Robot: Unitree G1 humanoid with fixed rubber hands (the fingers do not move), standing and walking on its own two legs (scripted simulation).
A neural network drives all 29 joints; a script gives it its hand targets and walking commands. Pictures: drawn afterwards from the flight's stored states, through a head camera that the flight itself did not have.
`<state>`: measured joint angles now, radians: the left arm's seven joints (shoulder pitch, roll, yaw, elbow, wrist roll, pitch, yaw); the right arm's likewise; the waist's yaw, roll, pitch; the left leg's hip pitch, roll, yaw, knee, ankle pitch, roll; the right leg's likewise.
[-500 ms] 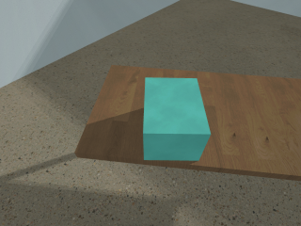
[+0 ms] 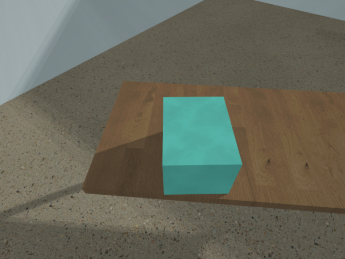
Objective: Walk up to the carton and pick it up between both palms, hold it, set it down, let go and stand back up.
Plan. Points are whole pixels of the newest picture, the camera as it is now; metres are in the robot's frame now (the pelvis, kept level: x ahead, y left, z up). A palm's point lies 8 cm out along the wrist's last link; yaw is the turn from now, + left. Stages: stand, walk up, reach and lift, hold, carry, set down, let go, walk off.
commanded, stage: stand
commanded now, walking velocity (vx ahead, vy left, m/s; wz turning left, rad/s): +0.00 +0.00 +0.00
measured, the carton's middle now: (194, 143) +0.45 -0.04 -0.05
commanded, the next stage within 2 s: none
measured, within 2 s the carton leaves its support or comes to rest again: neither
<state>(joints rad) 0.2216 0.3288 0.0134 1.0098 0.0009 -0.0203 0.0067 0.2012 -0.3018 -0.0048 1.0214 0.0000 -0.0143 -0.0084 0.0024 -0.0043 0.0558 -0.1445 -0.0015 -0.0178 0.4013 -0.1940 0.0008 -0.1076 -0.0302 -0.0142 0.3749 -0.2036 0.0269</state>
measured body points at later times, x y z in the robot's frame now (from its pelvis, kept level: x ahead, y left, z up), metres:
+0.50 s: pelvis +0.00 +0.00 +0.00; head +0.00 +0.00 +0.45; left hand +0.05 +0.29 -0.14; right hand +0.05 -0.29 -0.14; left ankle +0.02 +0.12 -0.74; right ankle +0.00 -0.14 -0.74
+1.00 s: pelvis +0.01 -0.01 +0.00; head +0.02 -0.01 +0.45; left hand +0.05 +0.27 -0.14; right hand +0.06 -0.30 -0.14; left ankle +0.02 +0.12 -0.74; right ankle +0.00 -0.14 -0.74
